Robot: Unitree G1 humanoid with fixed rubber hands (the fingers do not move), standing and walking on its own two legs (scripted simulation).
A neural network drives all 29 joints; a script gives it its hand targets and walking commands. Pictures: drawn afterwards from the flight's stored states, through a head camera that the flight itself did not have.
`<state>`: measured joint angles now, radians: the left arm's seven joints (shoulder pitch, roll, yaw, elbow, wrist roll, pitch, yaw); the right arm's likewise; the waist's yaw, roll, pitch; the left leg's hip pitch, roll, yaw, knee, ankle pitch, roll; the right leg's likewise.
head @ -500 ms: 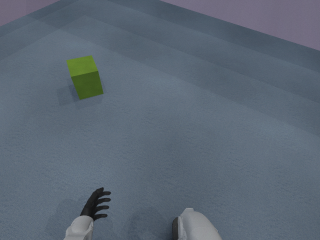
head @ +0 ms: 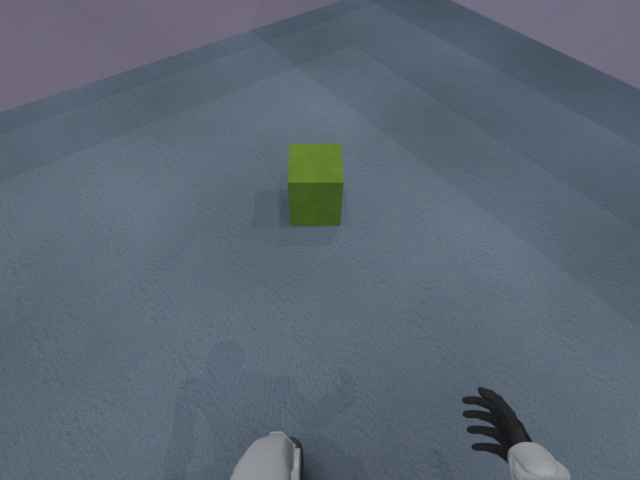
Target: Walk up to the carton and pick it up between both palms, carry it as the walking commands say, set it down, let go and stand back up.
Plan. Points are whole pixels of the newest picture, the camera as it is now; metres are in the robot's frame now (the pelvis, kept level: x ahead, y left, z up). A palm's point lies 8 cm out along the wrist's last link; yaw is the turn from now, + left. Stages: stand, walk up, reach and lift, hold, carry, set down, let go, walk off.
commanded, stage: walk up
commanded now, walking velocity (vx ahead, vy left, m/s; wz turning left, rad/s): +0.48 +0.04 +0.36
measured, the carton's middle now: (315, 185) +1.15 +0.17 -0.64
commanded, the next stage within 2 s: none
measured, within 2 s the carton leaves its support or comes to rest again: neither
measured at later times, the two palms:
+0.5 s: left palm (219, 242) +0.47 +0.26 -0.10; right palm (477, 476) +0.15 -0.17 -0.12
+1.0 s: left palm (171, 277) +0.39 +0.32 -0.10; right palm (427, 199) +0.64 -0.13 -0.13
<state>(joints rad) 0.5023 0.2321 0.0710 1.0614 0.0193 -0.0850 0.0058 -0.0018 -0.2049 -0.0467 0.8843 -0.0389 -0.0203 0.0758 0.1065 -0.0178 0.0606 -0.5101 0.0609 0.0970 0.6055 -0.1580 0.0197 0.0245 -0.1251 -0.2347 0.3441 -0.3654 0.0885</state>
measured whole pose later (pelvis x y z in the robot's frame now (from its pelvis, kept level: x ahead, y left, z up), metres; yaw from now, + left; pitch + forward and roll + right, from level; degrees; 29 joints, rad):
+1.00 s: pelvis +0.51 +0.09 +0.01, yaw +2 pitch +1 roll +1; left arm 0.51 0.18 0.06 1.04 0.03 -0.06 0.01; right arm 0.09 -0.21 -0.04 0.95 -0.02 0.00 0.05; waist 0.09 0.03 0.06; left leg -0.54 0.09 0.06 0.67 -0.12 -0.04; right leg -0.09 -0.10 -0.11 0.37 -0.29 0.05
